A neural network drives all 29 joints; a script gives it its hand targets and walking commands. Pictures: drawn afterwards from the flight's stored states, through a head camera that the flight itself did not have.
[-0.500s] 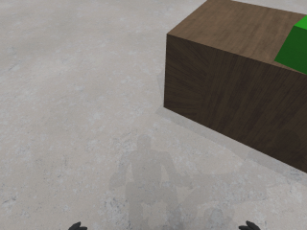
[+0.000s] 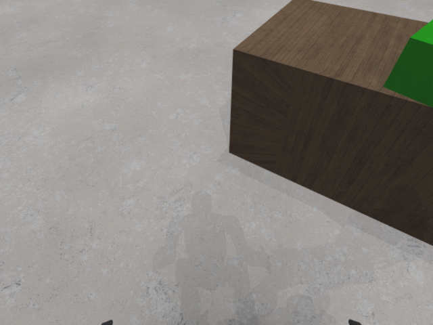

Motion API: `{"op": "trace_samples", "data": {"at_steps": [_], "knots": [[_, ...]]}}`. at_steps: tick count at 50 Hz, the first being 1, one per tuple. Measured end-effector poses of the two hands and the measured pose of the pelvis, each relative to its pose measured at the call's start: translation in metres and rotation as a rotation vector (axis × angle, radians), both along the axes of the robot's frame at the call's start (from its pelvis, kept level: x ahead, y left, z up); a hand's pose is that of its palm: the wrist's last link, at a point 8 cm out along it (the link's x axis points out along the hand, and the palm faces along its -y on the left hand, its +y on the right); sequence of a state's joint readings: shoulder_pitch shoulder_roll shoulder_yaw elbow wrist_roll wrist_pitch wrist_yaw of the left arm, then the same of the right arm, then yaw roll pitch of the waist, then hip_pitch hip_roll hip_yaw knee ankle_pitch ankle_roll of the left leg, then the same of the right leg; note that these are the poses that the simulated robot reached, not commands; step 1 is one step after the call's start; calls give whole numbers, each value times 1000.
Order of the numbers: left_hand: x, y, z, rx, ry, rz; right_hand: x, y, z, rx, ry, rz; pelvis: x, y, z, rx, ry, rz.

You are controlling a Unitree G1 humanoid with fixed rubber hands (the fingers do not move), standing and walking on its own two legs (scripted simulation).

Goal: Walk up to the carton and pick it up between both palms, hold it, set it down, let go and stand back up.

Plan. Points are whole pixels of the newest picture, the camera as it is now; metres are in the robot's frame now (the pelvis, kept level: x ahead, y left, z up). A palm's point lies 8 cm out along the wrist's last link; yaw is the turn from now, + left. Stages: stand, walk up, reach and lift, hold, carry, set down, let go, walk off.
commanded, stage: stand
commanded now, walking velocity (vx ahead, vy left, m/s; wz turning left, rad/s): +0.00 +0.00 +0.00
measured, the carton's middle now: out of the picture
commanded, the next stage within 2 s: walk up in 0.16 s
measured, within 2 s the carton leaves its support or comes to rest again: neither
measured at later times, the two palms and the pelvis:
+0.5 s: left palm out of the picture +0.07 +0.26 -0.11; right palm out of the picture +0.05 -0.28 -0.10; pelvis +0.01 -0.01 +0.00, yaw -7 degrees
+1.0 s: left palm (202, 269) +0.23 +0.06 -0.09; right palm out of the picture +0.13 -0.47 -0.12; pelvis +0.13 -0.20 +0.00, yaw -23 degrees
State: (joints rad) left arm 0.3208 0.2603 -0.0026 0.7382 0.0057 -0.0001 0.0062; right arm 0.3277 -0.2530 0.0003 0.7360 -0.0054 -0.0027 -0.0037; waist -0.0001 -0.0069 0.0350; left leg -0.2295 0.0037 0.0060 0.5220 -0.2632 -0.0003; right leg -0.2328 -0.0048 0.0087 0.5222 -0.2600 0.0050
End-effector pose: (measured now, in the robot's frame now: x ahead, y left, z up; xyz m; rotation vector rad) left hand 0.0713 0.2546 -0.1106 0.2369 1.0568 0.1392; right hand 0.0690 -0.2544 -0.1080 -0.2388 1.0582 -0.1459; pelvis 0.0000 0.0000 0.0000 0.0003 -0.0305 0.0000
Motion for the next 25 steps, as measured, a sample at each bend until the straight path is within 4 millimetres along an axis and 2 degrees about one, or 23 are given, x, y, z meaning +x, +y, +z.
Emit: {"op": "trace_samples", "data": {"at_steps": [20,23,25], "knots": [[-13,4,-3,6,49,8,-13,0,-4,-1,43,-11,1,1,1,2,6,-9],[-10,3,-4,10,97,-59,-15,-12,0,-47,4,-40,4,-3,-1,9,8,-81],[-2,1,-1,25,135,-120,-24,-27,5,-83,-10,-92,6,-9,1,-1,7,-116]]}}
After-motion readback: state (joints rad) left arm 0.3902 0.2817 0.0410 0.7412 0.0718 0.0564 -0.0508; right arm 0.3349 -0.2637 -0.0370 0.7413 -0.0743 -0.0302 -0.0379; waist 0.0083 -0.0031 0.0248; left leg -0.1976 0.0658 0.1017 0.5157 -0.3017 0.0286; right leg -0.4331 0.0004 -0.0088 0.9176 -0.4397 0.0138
